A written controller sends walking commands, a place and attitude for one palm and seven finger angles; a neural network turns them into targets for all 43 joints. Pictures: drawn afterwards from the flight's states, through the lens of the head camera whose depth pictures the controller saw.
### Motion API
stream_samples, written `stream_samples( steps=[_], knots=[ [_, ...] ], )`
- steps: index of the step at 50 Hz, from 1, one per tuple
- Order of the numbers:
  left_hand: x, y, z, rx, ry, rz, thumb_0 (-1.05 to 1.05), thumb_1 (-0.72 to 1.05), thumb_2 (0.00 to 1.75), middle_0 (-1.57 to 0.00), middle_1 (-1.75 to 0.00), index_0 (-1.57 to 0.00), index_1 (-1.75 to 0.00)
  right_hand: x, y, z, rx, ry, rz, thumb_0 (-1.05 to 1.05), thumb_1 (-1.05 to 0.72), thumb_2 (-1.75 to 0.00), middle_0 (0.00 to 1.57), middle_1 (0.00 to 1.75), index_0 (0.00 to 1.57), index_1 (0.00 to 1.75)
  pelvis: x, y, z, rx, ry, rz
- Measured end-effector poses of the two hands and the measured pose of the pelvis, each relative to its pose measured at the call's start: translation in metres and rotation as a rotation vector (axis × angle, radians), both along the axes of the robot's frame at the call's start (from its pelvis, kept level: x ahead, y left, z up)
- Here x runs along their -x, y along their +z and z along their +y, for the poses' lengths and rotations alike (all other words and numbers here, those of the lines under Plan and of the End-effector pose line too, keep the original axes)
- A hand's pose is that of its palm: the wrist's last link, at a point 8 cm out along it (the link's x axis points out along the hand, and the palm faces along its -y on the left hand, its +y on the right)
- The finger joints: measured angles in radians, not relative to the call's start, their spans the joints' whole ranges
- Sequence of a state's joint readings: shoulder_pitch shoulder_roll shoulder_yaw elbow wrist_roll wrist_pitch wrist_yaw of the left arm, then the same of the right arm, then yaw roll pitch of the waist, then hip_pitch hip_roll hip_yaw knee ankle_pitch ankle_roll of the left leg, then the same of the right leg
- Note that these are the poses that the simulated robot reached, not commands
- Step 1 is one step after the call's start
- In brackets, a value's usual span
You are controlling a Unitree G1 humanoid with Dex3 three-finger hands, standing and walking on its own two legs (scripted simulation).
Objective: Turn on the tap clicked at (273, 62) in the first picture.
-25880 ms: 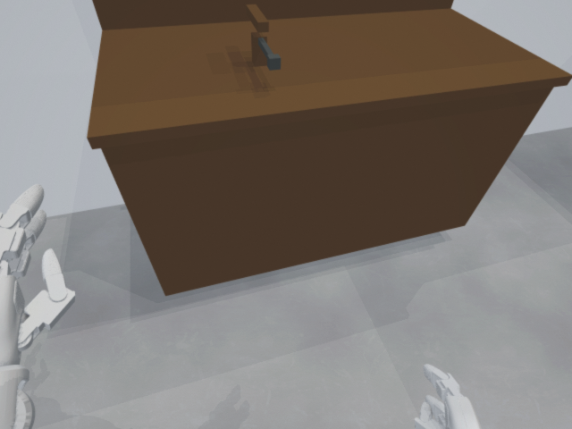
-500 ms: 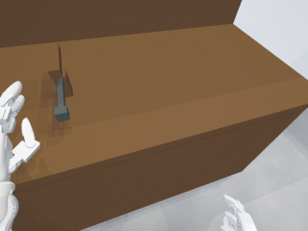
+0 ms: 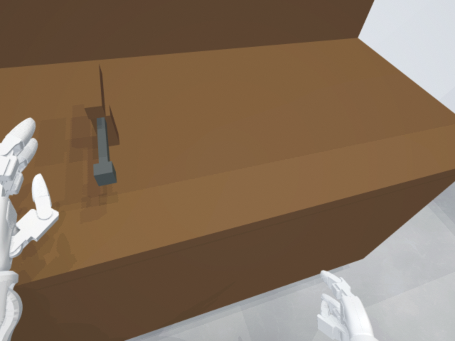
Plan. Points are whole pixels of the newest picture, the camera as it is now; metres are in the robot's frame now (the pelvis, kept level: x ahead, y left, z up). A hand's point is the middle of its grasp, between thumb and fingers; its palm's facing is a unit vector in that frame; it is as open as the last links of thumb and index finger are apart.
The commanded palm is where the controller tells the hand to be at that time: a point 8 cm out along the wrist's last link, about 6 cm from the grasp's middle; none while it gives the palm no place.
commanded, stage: come to a stop and stand still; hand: left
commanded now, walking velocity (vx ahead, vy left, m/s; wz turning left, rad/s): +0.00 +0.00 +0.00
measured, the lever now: (105, 173) +0.33 +0.25 +0.11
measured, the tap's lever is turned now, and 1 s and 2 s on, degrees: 0 0 0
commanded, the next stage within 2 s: look again from close up in 0.04 s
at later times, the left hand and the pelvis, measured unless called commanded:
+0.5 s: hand (65, 225) +0.21 +0.23 +0.16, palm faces +0.39 -0.85 -0.35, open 7.4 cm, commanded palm +0.15 +0.26 +0.18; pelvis -0.01 -0.02 +0.00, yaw +0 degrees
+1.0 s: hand (102, 218) +0.22 +0.20 +0.16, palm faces +0.36 -0.87 -0.34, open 7.4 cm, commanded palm +0.16 +0.23 +0.18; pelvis +0.00 -0.05 +0.00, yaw -1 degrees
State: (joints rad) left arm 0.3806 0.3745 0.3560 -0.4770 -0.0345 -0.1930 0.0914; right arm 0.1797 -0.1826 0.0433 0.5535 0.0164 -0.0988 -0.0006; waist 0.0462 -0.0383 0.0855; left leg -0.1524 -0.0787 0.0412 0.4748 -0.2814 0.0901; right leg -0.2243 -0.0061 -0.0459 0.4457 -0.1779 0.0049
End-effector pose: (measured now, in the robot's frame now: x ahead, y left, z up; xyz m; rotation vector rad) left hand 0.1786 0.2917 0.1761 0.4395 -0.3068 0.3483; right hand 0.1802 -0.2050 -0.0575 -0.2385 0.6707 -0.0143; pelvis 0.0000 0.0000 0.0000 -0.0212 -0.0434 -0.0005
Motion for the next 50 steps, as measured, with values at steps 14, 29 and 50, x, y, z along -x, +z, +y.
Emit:
stream_samples(
  steps=[14, 29, 50],
  knots=[
    [0.005, -0.003, -0.010, 0.022, 0.001, 0.020, 0.01, 0.89, 0.90, -0.21, -0.30, -0.21, -0.30, 0.011, 0.000, -0.014, 0.012, -0.028, 0.015, 0.01, -0.90, -0.90, 0.21, 0.30, 0.20, 0.30, 0.004, 0.002, -0.008, 0.001, 0.002, 0.003],
    [0.010, -0.008, -0.019, 0.038, 0.012, 0.043, 0.01, 0.89, 0.90, -0.21, -0.30, -0.21, -0.30, 0.022, 0.000, -0.036, 0.038, -0.062, 0.021, 0.01, -0.90, -0.90, 0.21, 0.30, 0.20, 0.30, 0.007, 0.004, -0.018, 0.001, 0.000, 0.009],
    [-0.006, -0.004, -0.055, 0.040, -0.019, 0.052, 0.01, 0.89, 0.90, -0.21, -0.30, -0.21, -0.30, 0.016, -0.004, -0.059, -0.014, -0.067, 0.033, 0.01, -0.90, -0.90, 0.21, 0.30, 0.20, 0.30, 0.001, 0.002, -0.051, -0.010, -0.010, 0.020]
  ],
)
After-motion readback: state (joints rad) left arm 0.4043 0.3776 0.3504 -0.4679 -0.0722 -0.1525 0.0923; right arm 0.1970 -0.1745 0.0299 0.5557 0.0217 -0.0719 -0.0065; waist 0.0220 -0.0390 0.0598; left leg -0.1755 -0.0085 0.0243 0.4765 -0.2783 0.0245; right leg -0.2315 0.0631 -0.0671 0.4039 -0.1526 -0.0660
